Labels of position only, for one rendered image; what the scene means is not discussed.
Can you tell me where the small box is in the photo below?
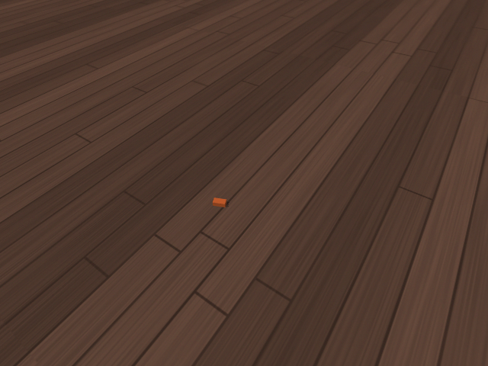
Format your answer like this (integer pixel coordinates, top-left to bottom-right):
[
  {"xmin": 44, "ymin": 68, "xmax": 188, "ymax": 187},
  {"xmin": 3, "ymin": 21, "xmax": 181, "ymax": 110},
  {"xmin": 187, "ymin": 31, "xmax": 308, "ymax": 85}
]
[{"xmin": 213, "ymin": 198, "xmax": 226, "ymax": 207}]

